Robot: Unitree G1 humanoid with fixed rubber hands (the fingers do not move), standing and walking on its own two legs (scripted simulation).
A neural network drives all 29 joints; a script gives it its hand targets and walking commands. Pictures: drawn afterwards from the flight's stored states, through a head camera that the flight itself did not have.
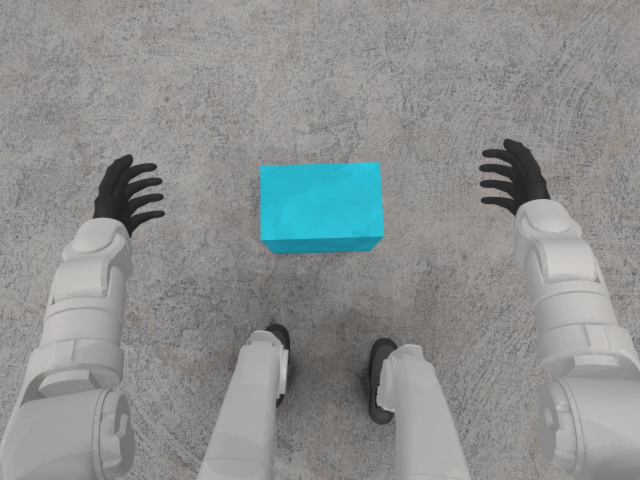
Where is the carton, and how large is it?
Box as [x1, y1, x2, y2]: [260, 162, 383, 253]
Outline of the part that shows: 379,162 260,166 261,240 274,253 370,250 383,236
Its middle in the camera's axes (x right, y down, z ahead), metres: +0.00 -0.06 +0.94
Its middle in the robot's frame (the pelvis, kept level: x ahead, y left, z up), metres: +0.51 +0.05 -0.55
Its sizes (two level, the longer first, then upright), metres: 0.256 0.161 0.241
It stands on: the floor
